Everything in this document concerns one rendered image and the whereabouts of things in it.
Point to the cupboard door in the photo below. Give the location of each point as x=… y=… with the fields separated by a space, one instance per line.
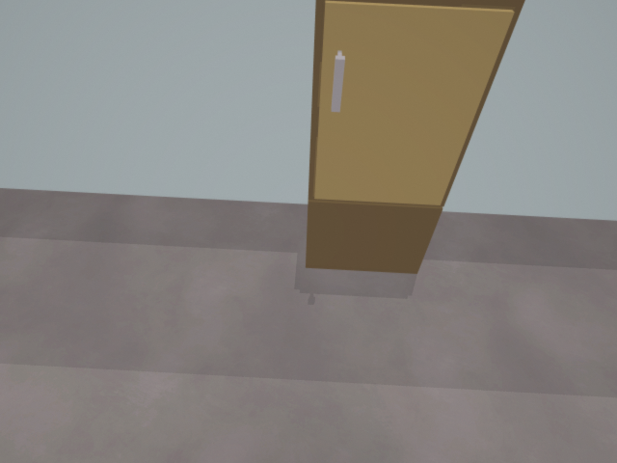
x=413 y=79

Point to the handle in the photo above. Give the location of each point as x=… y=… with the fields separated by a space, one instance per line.
x=338 y=81

